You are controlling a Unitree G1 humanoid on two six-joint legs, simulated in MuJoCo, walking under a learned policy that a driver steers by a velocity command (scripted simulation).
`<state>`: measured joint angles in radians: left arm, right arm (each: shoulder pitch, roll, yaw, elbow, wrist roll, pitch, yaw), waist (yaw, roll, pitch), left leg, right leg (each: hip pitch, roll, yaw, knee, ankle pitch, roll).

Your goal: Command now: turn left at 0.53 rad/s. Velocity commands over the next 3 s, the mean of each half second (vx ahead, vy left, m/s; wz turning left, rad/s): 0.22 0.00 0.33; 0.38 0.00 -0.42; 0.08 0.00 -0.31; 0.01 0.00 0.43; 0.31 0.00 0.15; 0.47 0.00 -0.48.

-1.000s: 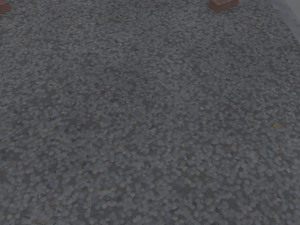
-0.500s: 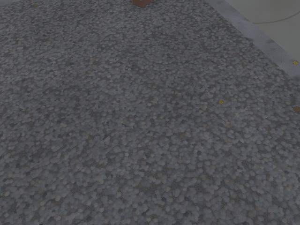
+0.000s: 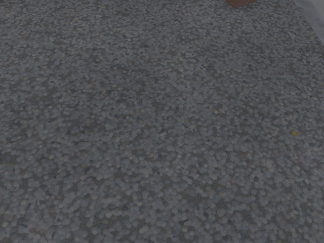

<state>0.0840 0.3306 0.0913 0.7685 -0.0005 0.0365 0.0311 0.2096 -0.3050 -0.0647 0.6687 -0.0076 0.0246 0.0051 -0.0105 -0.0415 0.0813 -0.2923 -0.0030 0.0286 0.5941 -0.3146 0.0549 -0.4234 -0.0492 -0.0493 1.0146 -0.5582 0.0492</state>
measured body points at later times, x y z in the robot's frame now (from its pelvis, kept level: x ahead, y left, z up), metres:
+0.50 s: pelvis +0.09 -0.03 +0.00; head +0.10 -0.04 +0.45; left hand +0.17 +0.27 -0.09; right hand +0.25 -0.28 -0.11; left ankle +0.00 +0.09 -0.70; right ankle +0.11 -0.13 -0.73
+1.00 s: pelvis +0.31 +0.02 +0.00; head +0.36 +0.03 +0.45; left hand +0.40 +0.31 -0.11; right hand +0.50 -0.24 -0.07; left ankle +0.39 +0.13 -0.73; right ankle +0.20 -0.10 -0.64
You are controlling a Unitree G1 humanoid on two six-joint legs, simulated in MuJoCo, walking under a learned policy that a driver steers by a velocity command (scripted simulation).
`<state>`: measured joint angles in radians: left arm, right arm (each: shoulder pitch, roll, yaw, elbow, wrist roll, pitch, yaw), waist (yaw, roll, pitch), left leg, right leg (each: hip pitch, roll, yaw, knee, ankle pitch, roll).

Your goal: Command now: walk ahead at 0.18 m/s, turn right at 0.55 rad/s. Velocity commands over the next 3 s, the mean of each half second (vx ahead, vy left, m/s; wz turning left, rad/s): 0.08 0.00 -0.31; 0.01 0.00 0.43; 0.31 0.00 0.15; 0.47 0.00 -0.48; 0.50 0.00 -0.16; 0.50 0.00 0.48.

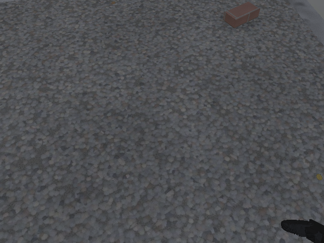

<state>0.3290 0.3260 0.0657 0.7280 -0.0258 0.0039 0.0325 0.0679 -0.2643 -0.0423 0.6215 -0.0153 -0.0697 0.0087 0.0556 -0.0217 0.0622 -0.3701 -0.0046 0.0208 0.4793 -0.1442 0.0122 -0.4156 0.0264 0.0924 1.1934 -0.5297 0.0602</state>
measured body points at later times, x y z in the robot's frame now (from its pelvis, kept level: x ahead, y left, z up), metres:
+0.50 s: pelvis +0.08 -0.04 +0.00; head +0.11 -0.06 +0.45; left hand +0.32 +0.17 -0.07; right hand +0.15 -0.33 -0.13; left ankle +0.08 +0.12 -0.69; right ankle +0.11 -0.14 -0.73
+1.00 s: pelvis +0.07 +0.01 +0.01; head +0.11 +0.05 +0.46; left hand +0.20 +0.32 -0.10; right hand +0.24 -0.26 -0.07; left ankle +0.06 +0.09 -0.73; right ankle +0.10 -0.16 -0.65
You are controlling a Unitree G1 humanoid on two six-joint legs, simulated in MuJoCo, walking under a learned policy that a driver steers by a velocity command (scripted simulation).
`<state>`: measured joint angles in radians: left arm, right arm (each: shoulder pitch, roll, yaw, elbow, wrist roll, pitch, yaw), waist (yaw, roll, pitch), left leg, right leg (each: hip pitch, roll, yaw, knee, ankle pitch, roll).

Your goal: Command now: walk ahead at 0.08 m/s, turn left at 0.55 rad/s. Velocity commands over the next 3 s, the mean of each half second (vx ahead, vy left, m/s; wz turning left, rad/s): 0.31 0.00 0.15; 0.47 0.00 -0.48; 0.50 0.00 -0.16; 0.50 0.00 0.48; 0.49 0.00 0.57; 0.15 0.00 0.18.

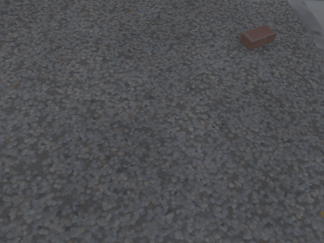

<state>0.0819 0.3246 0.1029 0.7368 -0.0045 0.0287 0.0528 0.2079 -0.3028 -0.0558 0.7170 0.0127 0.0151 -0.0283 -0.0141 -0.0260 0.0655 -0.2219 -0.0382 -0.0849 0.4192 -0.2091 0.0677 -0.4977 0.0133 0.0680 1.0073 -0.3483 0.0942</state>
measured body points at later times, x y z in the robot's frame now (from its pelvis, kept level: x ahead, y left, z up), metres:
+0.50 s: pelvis +0.12 -0.03 +0.00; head +0.15 -0.05 +0.45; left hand +0.10 +0.24 -0.12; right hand +0.33 -0.27 -0.09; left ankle +0.19 +0.13 -0.70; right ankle +0.06 -0.15 -0.75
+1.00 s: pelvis +0.36 +0.00 -0.01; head +0.39 -0.01 +0.44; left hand +0.62 +0.19 -0.09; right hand +0.31 -0.29 -0.13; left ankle +0.29 +0.13 -0.75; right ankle +0.48 -0.18 -0.70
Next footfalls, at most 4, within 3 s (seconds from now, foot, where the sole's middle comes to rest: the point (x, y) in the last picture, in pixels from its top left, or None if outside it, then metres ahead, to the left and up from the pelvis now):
0.26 right None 0.10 -0.14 -0.79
0.64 left None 0.33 0.12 -0.79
1.14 right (198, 211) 0.58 -0.19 -0.79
1.70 left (170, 140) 0.94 -0.08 -0.79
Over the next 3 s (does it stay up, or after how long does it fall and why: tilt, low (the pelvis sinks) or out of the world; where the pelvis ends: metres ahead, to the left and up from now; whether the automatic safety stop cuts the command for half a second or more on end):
stays up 1.32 -0.12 -0.02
